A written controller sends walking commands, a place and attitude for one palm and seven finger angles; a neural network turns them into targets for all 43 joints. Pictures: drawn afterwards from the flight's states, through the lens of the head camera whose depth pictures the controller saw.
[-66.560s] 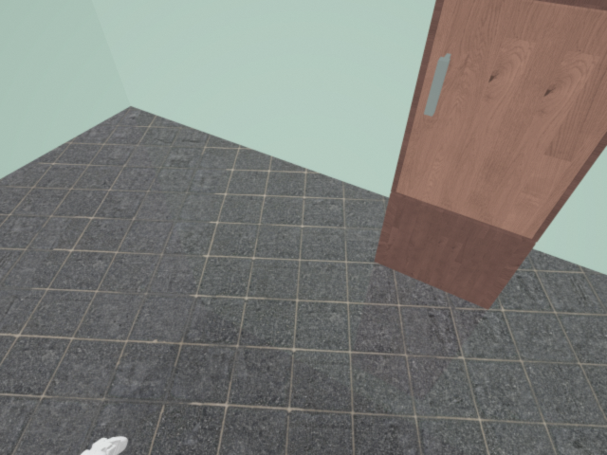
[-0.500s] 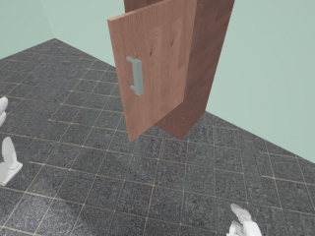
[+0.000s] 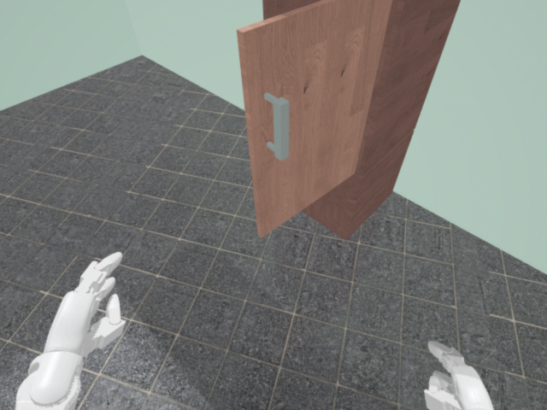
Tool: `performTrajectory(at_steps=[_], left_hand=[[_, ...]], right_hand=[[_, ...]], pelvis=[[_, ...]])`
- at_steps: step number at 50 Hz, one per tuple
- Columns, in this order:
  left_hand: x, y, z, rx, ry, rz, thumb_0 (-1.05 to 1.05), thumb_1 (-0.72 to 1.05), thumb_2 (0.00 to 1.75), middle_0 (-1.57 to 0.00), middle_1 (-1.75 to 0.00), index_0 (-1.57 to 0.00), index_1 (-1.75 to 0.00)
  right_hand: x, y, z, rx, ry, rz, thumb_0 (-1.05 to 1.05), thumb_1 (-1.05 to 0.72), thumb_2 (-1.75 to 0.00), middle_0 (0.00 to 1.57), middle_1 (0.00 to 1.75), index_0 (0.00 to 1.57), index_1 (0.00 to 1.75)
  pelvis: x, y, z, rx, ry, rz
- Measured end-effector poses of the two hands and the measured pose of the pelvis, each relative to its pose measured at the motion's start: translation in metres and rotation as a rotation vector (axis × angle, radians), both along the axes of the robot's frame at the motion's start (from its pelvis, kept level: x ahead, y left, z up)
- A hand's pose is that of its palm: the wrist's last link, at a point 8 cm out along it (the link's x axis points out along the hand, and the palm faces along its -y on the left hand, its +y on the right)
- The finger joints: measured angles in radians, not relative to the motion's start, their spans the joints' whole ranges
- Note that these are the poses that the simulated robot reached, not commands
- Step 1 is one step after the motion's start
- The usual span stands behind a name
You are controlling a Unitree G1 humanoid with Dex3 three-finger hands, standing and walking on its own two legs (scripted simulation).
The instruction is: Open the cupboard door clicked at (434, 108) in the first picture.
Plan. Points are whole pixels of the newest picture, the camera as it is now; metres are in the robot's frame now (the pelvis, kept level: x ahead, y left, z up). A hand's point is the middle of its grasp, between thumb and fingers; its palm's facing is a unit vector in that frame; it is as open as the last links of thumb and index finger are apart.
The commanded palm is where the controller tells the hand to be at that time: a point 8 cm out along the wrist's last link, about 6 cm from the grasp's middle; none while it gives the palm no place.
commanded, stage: let the arm hang, fingers relaxed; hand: left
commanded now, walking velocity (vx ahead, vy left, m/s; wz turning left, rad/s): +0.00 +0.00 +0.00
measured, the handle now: (275, 126) +0.65 +0.04 +0.06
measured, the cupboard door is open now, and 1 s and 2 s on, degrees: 84 84 84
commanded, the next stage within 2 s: look to check the result in 0.98 s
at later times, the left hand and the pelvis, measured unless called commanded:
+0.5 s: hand out of the picture -0.08 +0.21 -0.16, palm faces +0.05 -0.97 -0.24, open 7.3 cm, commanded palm none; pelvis -0.03 +0.01 +0.01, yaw +1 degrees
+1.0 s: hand out of the picture +0.04 +0.20 -0.16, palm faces +0.02 -0.98 -0.21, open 7.3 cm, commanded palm none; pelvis -0.01 +0.01 +0.01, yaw +0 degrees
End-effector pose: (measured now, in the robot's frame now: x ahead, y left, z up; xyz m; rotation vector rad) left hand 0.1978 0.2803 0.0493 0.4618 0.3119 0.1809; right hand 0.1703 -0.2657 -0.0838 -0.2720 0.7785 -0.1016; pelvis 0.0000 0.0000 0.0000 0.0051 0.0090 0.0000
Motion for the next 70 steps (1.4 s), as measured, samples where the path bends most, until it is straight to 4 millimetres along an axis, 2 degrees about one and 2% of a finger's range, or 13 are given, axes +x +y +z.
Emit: performTrajectory(at_steps=[4,6,9,11,16,19,22,26,31,40,46,53,70], left_hand=[[-0.048,-0.008,-0.099,-0.12,0.437,0.065,0.01,0.9,0.9,-0.2,-0.3,-0.2,-0.3],[-0.082,-0.018,-0.133,-0.185,0.59,0.095,0.01,0.91,0.9,-0.2,-0.3,-0.2,-0.3],[-0.135,-0.037,-0.169,-0.275,0.773,0.14,0.01,0.91,0.9,-0.2,-0.3,-0.2,-0.3],[-0.169,-0.048,-0.182,-0.324,0.871,0.17,0.01,0.91,0.9,-0.2,-0.3,-0.2,-0.3],[-0.24,-0.047,-0.19,-0.353,1.04,0.281,0.01,0.94,0.9,-0.21,-0.3,-0.2,-0.3],[-0.268,-0.04,-0.186,-0.342,1.104,0.333,0.01,0.93,0.9,-0.21,-0.3,-0.2,-0.3],[-0.282,-0.031,-0.181,-0.321,1.138,0.369,0.01,0.93,0.9,-0.21,-0.3,-0.2,-0.3],[-0.281,-0.021,-0.176,-0.291,1.133,0.387,0.01,0.92,0.9,-0.2,-0.3,-0.2,-0.3],[-0.256,-0.014,-0.175,-0.27,1.071,0.368,0.01,0.91,0.9,-0.2,-0.3,-0.2,-0.3],[-0.196,-0.023,-0.176,-0.283,0.945,0.29,0.0,0.91,0.9,-0.2,-0.3,-0.2,-0.3],[-0.174,-0.033,-0.177,-0.303,0.919,0.258,0.0,0.91,0.9,-0.2,-0.3,-0.2,-0.3],[-0.168,-0.035,-0.177,-0.307,0.936,0.264,0.0,0.91,0.9,-0.2,-0.3,-0.2,-0.3],[-0.165,-0.021,-0.169,-0.26,0.971,0.313,0.0,0.91,0.9,-0.2,-0.3,-0.2,-0.3]], right_hand=[[-0.024,0.004,-0.012,0.009,0.07,-0.024,0.01,-0.9,-0.9,0.2,0.3,0.2,0.3],[-0.045,0.007,-0.017,0.003,0.141,-0.03,0.01,-0.9,-0.9,0.2,0.3,0.2,0.3],[-0.083,0.011,-0.024,-0.011,0.277,-0.037,0.01,-0.9,-0.9,0.2,0.3,0.2,0.3],[-0.108,0.015,-0.028,-0.014,0.368,-0.047,0.01,-0.9,-0.9,0.2,0.3,0.2,0.3],[-0.165,0.027,-0.039,0.007,0.551,-0.081,0.01,-0.9,-0.9,0.2,0.3,0.2,0.3],[-0.19,0.035,-0.045,0.033,0.619,-0.105,0.01,-0.9,-0.9,0.2,0.3,0.2,0.3],[-0.208,0.044,-0.05,0.059,0.657,-0.126,0.01,-0.91,-0.9,0.2,0.3,0.2,0.3],[-0.221,0.053,-0.055,0.087,0.676,-0.147,0.01,-0.91,-0.9,0.2,0.3,0.2,0.3],[-0.224,0.06,-0.058,0.108,0.668,-0.16,0.01,-0.91,-0.9,0.2,0.3,0.2,0.3],[-0.21,0.057,-0.057,0.109,0.624,-0.169,0.01,-0.91,-0.9,0.2,0.3,0.2,0.3],[-0.196,0.051,-0.053,0.092,0.607,-0.171,0.01,-0.91,-0.9,0.2,0.3,0.2,0.3],[-0.177,0.043,-0.05,0.075,0.6,-0.162,0.01,-0.91,-0.9,0.2,0.3,0.2,0.3],[-0.124,0.025,-0.047,0.045,0.552,-0.125,0.01,-0.91,-0.9,0.2,0.3,0.2,0.3]], pelvis=[[-0.009,0.005,-0.001,0.005,-0.015,-0.001],[-0.014,0.005,0.0,0.008,-0.024,0.001],[-0.02,0.004,0.002,0.006,-0.036,0.006],[-0.023,0.004,0.004,0.002,-0.04,0.01],[-0.027,0.005,0.007,-0.008,-0.041,0.019],[-0.028,0.008,0.008,-0.011,-0.041,0.02],[-0.029,0.01,0.008,-0.011,-0.041,0.018],[-0.028,0.013,0.008,-0.009,-0.042,0.013],[-0.028,0.016,0.009,-0.004,-0.044,0.006],[-0.022,0.015,0.009,0.001,-0.041,0.001],[-0.016,0.013,0.011,0.001,-0.038,0.002],[-0.006,0.011,0.012,0.0,-0.035,0.006],[0.015,0.004,0.015,-0.002,-0.035,0.011]])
